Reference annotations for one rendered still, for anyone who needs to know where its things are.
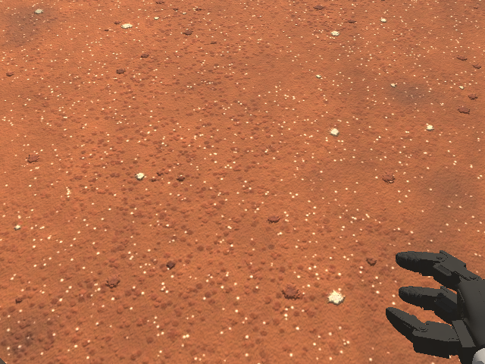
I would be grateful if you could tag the robot right hand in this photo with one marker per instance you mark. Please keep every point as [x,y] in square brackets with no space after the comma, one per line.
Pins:
[465,311]

